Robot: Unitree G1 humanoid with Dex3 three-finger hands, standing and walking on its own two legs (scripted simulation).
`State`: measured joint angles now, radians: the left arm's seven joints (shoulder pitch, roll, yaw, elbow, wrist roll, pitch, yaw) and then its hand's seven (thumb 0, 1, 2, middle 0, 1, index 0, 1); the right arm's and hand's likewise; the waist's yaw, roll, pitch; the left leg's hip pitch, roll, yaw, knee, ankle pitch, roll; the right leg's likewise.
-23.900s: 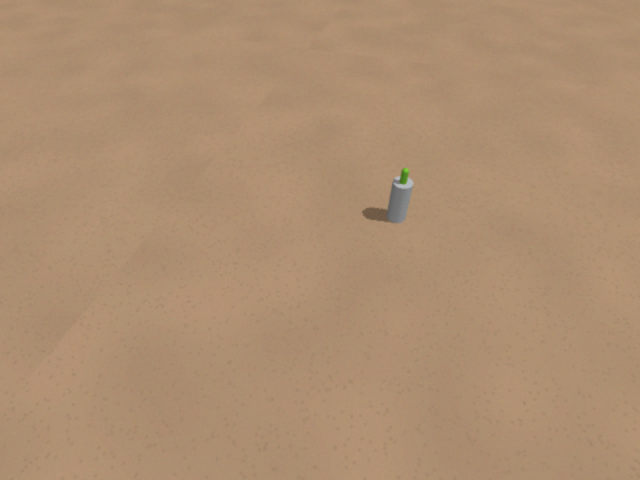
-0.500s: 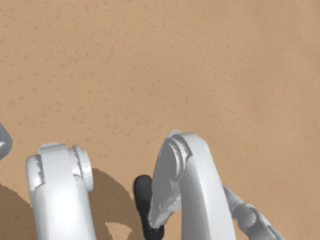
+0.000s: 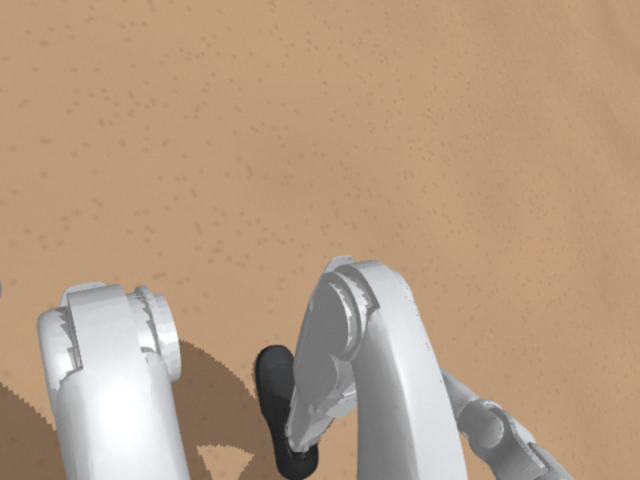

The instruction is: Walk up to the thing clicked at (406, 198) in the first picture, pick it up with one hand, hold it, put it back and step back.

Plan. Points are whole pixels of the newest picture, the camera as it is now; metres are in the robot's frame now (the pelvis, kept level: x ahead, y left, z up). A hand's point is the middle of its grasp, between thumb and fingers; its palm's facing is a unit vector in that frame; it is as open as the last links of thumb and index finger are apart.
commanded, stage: lower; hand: left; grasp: from the side
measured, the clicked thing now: out of the picture +0.37 +0.32 -0.14
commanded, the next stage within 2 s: loosen in 0.12 s
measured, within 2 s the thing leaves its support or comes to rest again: rests again in 1.14 s
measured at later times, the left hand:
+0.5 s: hand out of the picture +0.36 +0.33 -0.16, palm faces +0.52 -0.85 -0.02, open 11.8 cm
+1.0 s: hand out of the picture +0.36 +0.34 -0.15, palm faces +0.52 -0.85 -0.01, open 17.3 cm
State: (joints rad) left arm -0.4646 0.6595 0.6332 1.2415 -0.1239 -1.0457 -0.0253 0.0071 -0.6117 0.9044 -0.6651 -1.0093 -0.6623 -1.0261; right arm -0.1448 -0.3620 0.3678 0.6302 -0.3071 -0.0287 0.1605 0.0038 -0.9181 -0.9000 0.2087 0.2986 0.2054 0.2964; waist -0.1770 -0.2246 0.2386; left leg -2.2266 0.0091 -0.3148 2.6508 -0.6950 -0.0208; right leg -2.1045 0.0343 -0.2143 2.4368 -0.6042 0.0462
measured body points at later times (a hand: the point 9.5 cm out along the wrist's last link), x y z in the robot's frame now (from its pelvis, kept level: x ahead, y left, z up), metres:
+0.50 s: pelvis +0.00 +0.00 +0.00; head +0.20 +0.18 +0.35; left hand +0.33 +0.38 -0.15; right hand +0.19 -0.24 -0.04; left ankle +0.08 +0.13 -0.25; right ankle +0.14 -0.12 -0.25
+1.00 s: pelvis -0.01 +0.00 +0.00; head +0.19 +0.19 +0.36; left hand +0.33 +0.38 -0.15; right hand +0.19 -0.24 -0.04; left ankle +0.08 +0.13 -0.25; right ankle +0.14 -0.12 -0.25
